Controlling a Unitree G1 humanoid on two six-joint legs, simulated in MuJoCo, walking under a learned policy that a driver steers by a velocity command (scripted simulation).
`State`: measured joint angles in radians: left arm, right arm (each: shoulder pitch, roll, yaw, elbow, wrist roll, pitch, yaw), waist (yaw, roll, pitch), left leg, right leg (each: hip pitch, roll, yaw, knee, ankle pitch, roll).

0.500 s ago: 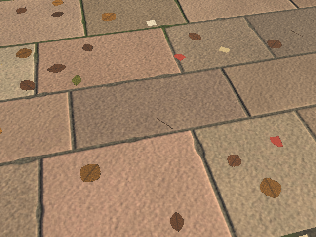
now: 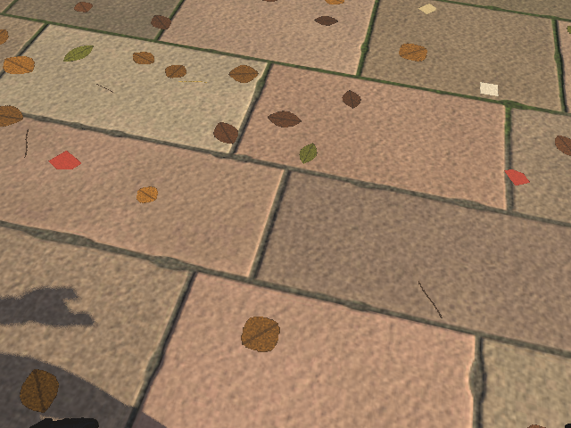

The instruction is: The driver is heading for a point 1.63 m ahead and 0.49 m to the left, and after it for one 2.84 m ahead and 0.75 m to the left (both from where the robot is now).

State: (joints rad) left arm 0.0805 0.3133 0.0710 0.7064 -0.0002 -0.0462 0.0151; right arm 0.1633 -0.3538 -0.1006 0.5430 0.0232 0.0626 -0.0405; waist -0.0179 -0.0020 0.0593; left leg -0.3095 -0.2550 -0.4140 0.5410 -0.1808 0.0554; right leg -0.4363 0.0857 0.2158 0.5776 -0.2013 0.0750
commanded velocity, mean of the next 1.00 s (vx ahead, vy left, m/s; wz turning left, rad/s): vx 0.01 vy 0.00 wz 0.54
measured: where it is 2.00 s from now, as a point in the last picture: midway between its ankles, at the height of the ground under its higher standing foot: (308, 362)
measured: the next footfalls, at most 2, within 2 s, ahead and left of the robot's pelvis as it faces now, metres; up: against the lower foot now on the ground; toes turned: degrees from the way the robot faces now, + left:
right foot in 0.04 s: +0.14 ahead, -0.14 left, +0.00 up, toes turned +14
left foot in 0.50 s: +0.01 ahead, +0.11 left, +0.00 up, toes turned +30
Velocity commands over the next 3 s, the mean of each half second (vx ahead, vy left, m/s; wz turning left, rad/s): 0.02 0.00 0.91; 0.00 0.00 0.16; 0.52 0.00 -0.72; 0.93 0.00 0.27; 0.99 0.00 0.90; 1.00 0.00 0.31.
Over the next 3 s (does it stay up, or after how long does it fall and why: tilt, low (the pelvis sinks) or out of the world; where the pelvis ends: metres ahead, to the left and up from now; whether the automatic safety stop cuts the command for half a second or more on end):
stays up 1.30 0.32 -0.02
